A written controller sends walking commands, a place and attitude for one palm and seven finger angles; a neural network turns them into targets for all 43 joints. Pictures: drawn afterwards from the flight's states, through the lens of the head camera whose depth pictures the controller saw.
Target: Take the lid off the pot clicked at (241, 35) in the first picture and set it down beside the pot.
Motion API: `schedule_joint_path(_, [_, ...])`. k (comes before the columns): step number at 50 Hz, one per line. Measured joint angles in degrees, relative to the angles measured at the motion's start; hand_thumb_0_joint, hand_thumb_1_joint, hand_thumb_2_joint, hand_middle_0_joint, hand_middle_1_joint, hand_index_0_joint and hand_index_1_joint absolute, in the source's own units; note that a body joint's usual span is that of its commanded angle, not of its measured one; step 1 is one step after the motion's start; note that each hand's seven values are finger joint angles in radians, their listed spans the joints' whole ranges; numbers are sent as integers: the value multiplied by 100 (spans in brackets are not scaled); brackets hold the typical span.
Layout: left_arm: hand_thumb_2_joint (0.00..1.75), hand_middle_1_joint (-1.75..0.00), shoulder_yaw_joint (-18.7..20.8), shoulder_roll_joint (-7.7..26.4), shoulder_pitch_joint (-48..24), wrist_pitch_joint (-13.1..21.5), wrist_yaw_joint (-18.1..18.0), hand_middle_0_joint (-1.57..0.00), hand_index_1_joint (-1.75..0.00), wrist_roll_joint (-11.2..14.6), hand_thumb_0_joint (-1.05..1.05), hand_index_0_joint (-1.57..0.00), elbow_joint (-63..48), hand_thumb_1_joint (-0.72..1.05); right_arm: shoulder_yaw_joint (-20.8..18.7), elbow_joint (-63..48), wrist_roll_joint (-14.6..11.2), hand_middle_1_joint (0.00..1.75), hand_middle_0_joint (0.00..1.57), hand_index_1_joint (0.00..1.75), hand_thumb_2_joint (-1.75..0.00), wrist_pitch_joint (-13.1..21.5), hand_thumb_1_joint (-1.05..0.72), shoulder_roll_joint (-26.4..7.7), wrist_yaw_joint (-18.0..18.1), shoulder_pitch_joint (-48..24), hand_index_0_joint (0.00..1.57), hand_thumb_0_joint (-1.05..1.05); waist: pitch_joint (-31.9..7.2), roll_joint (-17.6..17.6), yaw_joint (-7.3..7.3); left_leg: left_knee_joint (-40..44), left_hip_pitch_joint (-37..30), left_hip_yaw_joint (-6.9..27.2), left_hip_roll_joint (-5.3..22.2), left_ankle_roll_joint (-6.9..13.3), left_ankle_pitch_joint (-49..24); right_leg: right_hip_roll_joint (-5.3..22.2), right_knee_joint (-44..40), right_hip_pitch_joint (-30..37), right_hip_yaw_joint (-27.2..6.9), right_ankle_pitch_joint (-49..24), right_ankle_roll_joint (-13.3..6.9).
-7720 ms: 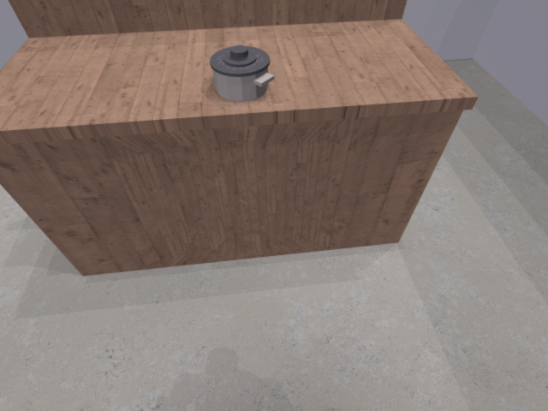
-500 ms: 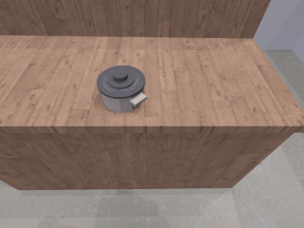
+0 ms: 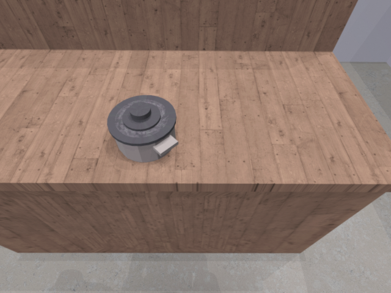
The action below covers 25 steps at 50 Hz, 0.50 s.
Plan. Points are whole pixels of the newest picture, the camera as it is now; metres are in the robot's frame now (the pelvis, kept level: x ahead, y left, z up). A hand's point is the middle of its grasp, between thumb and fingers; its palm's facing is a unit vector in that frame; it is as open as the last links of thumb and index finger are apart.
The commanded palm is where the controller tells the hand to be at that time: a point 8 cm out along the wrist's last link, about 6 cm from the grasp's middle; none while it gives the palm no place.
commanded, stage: come to a stop and stand still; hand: left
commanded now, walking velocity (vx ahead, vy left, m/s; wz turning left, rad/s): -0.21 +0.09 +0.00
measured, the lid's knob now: (140, 110) +0.48 +0.15 +0.09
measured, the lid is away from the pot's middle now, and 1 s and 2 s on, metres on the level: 0.00 0.00 0.00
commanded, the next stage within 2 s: look again from close up in 1.00 s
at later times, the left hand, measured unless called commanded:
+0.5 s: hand out of the picture +0.10 +0.19 -0.17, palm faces +0.07 -0.96 -0.28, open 7.3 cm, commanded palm none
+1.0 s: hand out of the picture +0.07 +0.20 -0.17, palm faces -0.04 -0.98 -0.21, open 7.3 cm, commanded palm none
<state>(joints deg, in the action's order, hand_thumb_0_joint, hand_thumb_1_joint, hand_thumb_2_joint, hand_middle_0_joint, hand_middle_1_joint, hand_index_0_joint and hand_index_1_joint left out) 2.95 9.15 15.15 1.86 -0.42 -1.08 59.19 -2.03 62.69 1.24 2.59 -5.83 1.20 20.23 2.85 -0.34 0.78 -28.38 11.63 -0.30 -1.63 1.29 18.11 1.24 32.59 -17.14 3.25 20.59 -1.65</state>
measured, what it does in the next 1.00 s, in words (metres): steps on the spot: left foot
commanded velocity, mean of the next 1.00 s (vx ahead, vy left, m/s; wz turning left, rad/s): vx -0.08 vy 0.02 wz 0.00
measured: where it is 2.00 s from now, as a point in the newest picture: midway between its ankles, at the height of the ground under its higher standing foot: outside the picture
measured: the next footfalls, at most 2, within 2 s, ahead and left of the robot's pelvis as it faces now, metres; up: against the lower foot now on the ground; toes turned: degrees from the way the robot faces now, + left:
left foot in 0.26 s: +0.10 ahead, +0.11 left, +0.00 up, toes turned +0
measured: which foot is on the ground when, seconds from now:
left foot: down 0.00-0.00, up 0.02-0.24, down 0.26-1.00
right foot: down 0.00-1.00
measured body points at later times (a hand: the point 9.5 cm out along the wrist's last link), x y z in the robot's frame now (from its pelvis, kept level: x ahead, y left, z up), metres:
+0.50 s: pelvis +0.05 -0.01 +0.00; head +0.10 -0.02 +0.44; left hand +0.10 +0.24 -0.15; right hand +0.15 -0.24 -0.16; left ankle +0.08 +0.12 -0.73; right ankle +0.01 -0.11 -0.74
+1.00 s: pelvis +0.02 +0.02 +0.00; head +0.04 +0.03 +0.45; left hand +0.07 +0.25 -0.15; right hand +0.03 -0.21 -0.15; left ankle +0.06 +0.11 -0.73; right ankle +0.01 -0.11 -0.73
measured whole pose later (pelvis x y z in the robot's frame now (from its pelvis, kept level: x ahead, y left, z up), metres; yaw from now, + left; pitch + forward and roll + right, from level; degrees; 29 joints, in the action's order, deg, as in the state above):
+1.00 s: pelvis +0.02 +0.02 +0.00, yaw +0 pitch +1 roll -1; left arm -1.2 11.6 15.9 -0.9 -1.9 -1.1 51.3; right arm 0.7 54.1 0.9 -0.5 -9.8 -0.2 18.1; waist 2.0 -0.8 0.8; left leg -32.7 20.1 -1.5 -0.8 2.3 13.3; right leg -0.2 31.8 -15.2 -0.1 17.2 0.2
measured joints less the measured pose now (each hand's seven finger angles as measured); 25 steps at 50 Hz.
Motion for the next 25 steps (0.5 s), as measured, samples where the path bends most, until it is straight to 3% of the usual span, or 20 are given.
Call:
schedule_joint_path(2, [90,-30,24,5,-57,102,-39,-20,-30,-5,0,-20,-101,92,-14,80,-22,29,20,30,-90,-91,-91,-40,-12,-5,20,0,11,62,-53,-782,278,-32,100,-7,551,-42,-48,56,96,-536,-24])
schedule_joint_path(4, [90,-30,12,-65,-70,139,-105,-20,-30,-9,0,-20,-131,92,-55,159,-38,29,20,30,-90,-203,-91,-132,2,-140,20,0,42,167,-73,-1636,646,-23,200,-73,883,-125,-77,198,197,-345,-76])
schedule_joint_path(6, [90,-30,-10,-137,-41,122,-169,-20,-30,-19,0,-20,-111,92,-90,152,-62,29,20,30,-90,-256,-91,-218,30,-317,20,0,74,185,-91,-1928,878,-51,251,-152,935,-164,-235,361,188,-268,-97])
schedule_joint_path(10, [90,-30,-51,-154,19,22,-223,-20,-30,-33,0,-20,-10,94,-108,-47,-113,29,20,30,-90,-254,-91,-312,49,-696,20,0,198,78,-108,-1226,905,-130,271,-275,450,-139,-329,565,53,-221,-56])
schedule_joint_path(13, [90,-30,-79,-148,56,-86,-215,-20,-30,-9,0,-21,-4,93,-112,-240,-118,29,19,30,-90,-226,-91,-352,42,-915,19,0,296,33,-117,-424,658,-174,299,-223,-746,-141,-69,604,-19,1,28])
schedule_joint_path(17, [90,-30,-69,-15,-114,-243,-245,-20,-30,19,0,-21,-90,92,-96,-443,-103,29,19,30,-90,-229,-91,-281,43,-1123,19,0,383,-183,-177,-331,506,-269,165,-68,-353,1,257,529,-100,134,161])
schedule_joint_path(20, [90,-30,-41,99,-342,-277,-252,-20,-30,46,0,-21,-214,92,-70,-568,-73,29,20,30,-90,-262,-91,-262,48,-1248,20,0,444,-192,-206,-147,487,-219,102,-56,-482,-12,491,408,-216,480,180])
schedule_joint_path(22, [90,-30,-28,168,-434,-251,-250,-20,-30,41,0,-21,-328,92,-63,-624,-69,29,20,30,-90,-302,-91,-283,34,-1312,20,0,447,-139,-222,-133,529,-165,94,-88,-544,-20,172,463,-256,106,197])
schedule_joint_path(25, [90,-30,-27,212,-457,-185,-262,-20,-30,-5,0,-21,-440,91,-105,-661,-90,29,20,30,-90,-405,-91,-371,1,-1411,20,0,401,75,-202,-388,689,-61,205,-171,-520,-148,-16,513,-184,-72,42])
